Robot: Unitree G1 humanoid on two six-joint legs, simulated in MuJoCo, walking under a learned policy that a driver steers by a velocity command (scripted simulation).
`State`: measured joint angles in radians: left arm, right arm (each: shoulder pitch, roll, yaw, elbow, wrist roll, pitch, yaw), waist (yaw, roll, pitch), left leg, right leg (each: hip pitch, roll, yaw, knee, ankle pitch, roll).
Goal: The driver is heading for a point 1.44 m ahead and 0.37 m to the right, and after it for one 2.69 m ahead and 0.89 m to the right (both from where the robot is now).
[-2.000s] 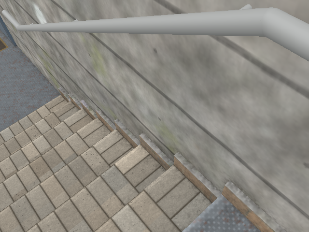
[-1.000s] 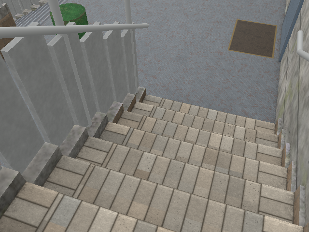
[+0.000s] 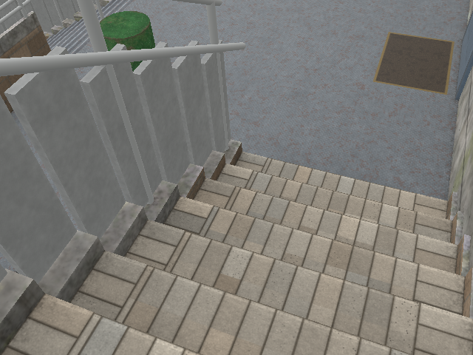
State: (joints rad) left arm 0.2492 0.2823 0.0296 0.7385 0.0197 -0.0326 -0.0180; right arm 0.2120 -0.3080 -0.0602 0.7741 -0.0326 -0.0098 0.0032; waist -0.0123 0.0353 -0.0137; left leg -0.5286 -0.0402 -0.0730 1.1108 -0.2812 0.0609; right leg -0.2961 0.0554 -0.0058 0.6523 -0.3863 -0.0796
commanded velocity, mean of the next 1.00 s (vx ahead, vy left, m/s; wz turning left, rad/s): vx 0.97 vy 0.00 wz -0.31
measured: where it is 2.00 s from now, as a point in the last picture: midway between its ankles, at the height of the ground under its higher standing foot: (328, 242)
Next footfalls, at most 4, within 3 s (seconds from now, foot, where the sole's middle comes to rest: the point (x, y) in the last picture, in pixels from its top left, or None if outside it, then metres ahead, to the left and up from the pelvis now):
0.44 left None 0.42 0.11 -0.93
0.80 right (269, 342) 0.67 -0.03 -1.10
1.14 left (244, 271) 1.06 0.05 -1.27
1.54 right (312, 252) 1.24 -0.28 -1.44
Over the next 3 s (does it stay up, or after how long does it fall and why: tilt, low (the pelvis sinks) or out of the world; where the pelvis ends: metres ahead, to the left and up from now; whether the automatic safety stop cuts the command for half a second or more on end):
stays up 2.25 -0.86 -1.31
